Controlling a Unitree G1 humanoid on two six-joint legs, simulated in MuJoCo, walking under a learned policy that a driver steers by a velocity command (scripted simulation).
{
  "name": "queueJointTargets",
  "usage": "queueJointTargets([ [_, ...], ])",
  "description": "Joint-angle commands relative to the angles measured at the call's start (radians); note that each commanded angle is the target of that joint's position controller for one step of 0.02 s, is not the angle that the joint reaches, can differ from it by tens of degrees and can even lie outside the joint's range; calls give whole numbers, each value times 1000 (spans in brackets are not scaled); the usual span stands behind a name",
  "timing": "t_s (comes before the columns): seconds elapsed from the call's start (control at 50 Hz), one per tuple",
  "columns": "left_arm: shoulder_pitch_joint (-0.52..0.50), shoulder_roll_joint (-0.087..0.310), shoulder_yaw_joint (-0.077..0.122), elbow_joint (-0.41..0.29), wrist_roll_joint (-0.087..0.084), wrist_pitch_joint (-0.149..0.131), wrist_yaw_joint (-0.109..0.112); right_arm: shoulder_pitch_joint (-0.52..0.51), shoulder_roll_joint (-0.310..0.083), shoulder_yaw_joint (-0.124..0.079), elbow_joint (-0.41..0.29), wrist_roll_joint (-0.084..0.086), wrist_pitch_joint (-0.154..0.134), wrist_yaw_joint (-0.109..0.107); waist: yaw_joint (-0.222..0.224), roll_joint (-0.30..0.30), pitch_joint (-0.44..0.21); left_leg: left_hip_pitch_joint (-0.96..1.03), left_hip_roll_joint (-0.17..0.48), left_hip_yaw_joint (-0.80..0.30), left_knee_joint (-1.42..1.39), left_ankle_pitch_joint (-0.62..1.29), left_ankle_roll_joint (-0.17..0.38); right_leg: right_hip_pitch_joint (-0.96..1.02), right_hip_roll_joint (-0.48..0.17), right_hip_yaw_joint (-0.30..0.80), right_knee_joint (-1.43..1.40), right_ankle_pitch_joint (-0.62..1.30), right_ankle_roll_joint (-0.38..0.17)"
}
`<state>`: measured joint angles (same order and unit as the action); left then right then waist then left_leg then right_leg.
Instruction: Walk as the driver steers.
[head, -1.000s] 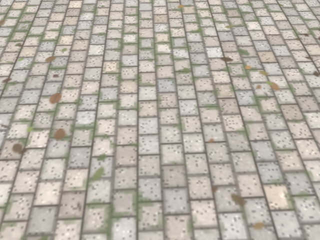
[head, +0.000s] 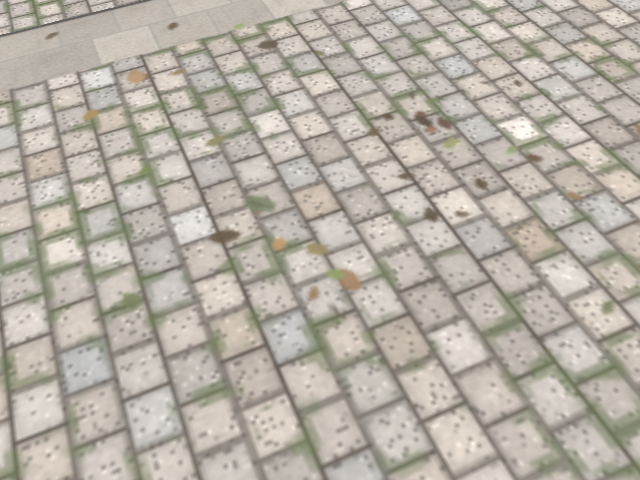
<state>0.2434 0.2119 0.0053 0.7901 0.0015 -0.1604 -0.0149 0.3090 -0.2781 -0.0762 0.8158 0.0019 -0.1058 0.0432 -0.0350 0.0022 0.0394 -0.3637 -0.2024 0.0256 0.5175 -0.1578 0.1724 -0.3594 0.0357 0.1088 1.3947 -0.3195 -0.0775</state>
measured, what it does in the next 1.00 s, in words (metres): walks ahead, turning left: right foot, then left foot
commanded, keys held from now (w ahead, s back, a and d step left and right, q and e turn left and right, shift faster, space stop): w+q+shift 0.66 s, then w+e+shift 0.22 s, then e+shift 0.12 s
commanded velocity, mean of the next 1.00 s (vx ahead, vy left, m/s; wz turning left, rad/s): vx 0.97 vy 0.00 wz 0.59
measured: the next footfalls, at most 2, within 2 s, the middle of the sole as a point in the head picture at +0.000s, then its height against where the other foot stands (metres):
right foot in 0.30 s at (415, 463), level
left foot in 0.76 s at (208, 371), level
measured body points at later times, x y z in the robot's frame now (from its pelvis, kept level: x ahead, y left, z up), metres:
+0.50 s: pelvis +0.44 -0.02 +0.01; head +0.44 -0.01 +0.46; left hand +0.35 +0.27 -0.10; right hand +0.72 -0.19 -0.06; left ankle +0.40 +0.09 -0.61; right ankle +0.47 -0.16 -0.72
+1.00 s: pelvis +0.78 +0.24 +0.02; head +0.78 +0.25 +0.47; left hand +0.73 +0.53 -0.09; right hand +0.97 +0.05 -0.10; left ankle +0.71 +0.26 -0.72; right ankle +0.95 +0.14 -0.62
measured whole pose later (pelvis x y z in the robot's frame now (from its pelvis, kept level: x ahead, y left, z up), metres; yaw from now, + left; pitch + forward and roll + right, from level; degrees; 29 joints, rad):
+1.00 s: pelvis +0.78 +0.24 +0.02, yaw +36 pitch -1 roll +2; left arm 0.22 0.29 0.04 0.76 -0.04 -0.06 0.00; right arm 0.38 -0.23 -0.06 0.80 -0.02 -0.11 0.03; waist -0.03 -0.05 0.04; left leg -0.08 -0.07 0.17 0.38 -0.28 0.09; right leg -0.71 -0.13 0.10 1.19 -0.15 -0.02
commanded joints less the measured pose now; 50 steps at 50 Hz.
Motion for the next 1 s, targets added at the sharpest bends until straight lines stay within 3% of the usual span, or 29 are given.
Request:
queueJointTargets([
  [0.02, -7, 107, 23, -130, 13, -32, 5, -22, -56, -2, -86, 5, -23, -2, 93, -110, -14, 189, 282, -617, -354, -206, 189, -343, -94, 67, -78, 41, 14],
  [0.06, -44, 103, 20, -167, 20, -14, 22, -18, -44, 6, -82, 28, -16, -13, 112, -81, 45, 9, 237, -519, -362, -131, 174, -299, -120, 16, -224, 52, 57],
  [0.12, -256, 58, 1, -263, 46, -16, 28, 32, -67, 2, -80, 41, -13, -41, 33, -18, 89, -217, 141, -380, -347, 51, 114, -80, -71, -75, -597, 356, 97],
  [0.16, -314, 45, 6, -296, 23, -13, 27, 104, -86, -6, -61, 49, -5, -40, -21, 35, 39, -233, 136, -401, -320, 16, 68, 87, -8, -88, -742, 496, 116],
  [0.22, -349, 121, 45, -328, -29, -8, 38, 144, -65, -4, -48, 63, 4, -44, -34, 94, 9, 8, 169, -500, -207, -16, 34, 84, 6, -15, -916, 428, 132],
  [0.26, -258, 187, 82, -318, -42, -21, 41, 124, -76, -11, -53, 51, 16, -47, 38, 107, -64, 153, 178, -506, -1, 261, -5, 163, 14, -20, -968, 315, 95],
  [0.28, -67, 216, 101, -289, -44, -24, 42, 79, -80, -10, -76, 32, 23, -42, 143, 118, -198, 132, 166, -466, 216, 371, -38, 367, -51, 5, -915, 277, 49],
  [0.3, 209, 279, 115, -255, -36, -11, 53, 55, -10, 15, -119, -10, 26, -37, 241, 42, -406, -39, 138, -375, 562, 195, -59, 702, -248, 181, -827, 74, -22],
  [0.32, 248, 344, 121, -206, -2, -9, 29, 255, 88, 57, -159, 55, 14, -27, 114, -478, -587, -384, 70, -283, 868, -423, -93, 1001, -527, 809, -1009, -299, -219],
  [0.34, 205, 223, 108, -224, -1, 3, 26, 197, -9, 47, -136, 91, 26, -46, 152, -393, -435, -543, 195, -231, 980, -330, -90, 908, -487, 859, -1081, -587, -179],
  [0.36, 165, 157, 95, -215, -10, 17, 34, 53, -68, 34, -156, 63, 34, -49, 184, -245, -248, -603, 220, -180, 988, -244, -89, 765, -427, 651, -1088, -442, -120],
  [0.38, 140, 156, 90, -194, 0, 29, 34, -34, -66, 31, -176, 34, 38, -48, 170, -53, -142, -565, 257, -148, 961, -187, -92, 606, -385, 479, -1093, -193, -93],
  [0.4, 114, 150, 87, -173, 12, 33, 29, -96, -49, 28, -202, 14, 38, -41, 146, 4, -64, -528, 286, -140, 913, -152, -88, 473, -338, 361, -1115, -39, -81],
  [0.44, 55, 104, 75, -135, 11, 29, 16, -83, -4, 31, -231, 47, 59, -25, 76, -66, -12, -473, 344, -144, 880, -154, -89, 323, -303, 207, -1159, 56, -68],
  [0.48, 25, 97, 74, -102, -9, 27, 6, -93, 11, 36, -253, 48, 79, -18, 41, -72, 16, -492, 371, -134, 861, -125, -96, 261, -296, 89, -1190, 159, -62],
  [0.54, -24, 153, 84, -79, 0, 22, 12, -133, -12, 39, -277, 29, 78, -9, 11, -56, 66, -484, 378, -121, 736, 55, -124, 183, -270, -90, -1234, 295, -51],
  [0.62, 64, 219, 90, -38, 2, 23, 23, -306, -39, 37, -311, 23, 61, 21, 82, 26, 117, -426, 327, 1, 425, 263, -92, 265, -238, -255, -1262, 398, 3],
  [0.68, 143, 286, 94, -11, 5, 36, 27, -367, -55, 31, -338, 33, 44, 43, 79, -31, 88, -249, 216, 117, 279, 198, -37, 356, -260, -309, -1178, 973, 26],
  [0.72, 178, 339, 95, 13, -2, 52, 34, -263, -94, 4, -337, 32, 45, 36, -29, -122, 2, -72, 135, 118, 251, 25, 17, 421, -324, -284, -985, 1403, -20],
  [0.74, 146, 345, 90, 15, 0, 62, 34, -57, -163, -33, -289, 36, 54, 21, -153, -146, -98, 172, 122, 91, 200, -4, 55, 367, -331, -269, -775, 1458, -34],
  [0.76, 83, 338, 81, 5, -5, 64, 39, 192, -223, -67, -218, 40, 65, -5, -294, -113, -176, 527, 178, -10, 91, 76, 89, 147, -275, -273, -434, 1250, -15],
  [0.78, 275, 108, 22, -25, 9, 48, 19, 157, -306, -60, -193, 10, 55, -16, -67, 262, -297, 889, 456, -463, 120, -79, 158, -274, -80, -205, 33, -197, 11],
  [0.8, 265, 179, 22, -13, -66, 5, 12, 226, -221, -44, -211, -9, 39, -14, -143, 195, -539, 907, 585, -840, -113, -425, 219, -330, -22, 79, 160, -206, -33],
  [0.82, 78, 234, 45, -57, -106, -1, 16, 212, -170, -32, -178, -15, 22, -7, -165, 79, -332, 746, 555, -746, -219, -433, 156, -407, -54, 67, 154, -120, -30],
  [0.84, 17, 195, 34, -95, -102, -1, 22, 142, -161, -28, -158, -4, 8, -4, -105, -1, -154, 552, 542, -628, -259, -365, 130, -435, -99, 52, 74, -38, -25],
  [0.86, 8, 170, 32, -82, -73, 12, 27, 53, -116, -16, -157, -11, -5, -1, -45, -64, -80, 395, 514, -522, -271, -287, 95, -395, -151, 46, 20, 32, -13],
  [0.88, 74, 164, 40, -57, -64, 40, 24, -6, -58, -2, -156, -30, -16, 2, 18, -40, -45, 281, 476, -405, -283, -215, 66, -330, -190, 56, -7, 100, -5],
  [0.92, 149, 144, 51, -18, -59, 89, 20, -60, -14, 6, -133, -23, -31, 6, 75, 15, -8, 149, 440, -194, -301, 186, 23, -235, -214, 52, -60, 119, 31],
  [1.0, 63, 101, 48, -65, -24, 103, 16, -166, -42, 2, -123, -28, -38, -36, 108, 63, 81, 11, 332, 137, -335, 593, -58, -224, -158, -65, -305, 296, 93],
])
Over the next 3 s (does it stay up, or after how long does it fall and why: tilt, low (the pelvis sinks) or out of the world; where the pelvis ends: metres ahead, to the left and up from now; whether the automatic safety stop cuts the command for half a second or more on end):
stays up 1.02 0.40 0.00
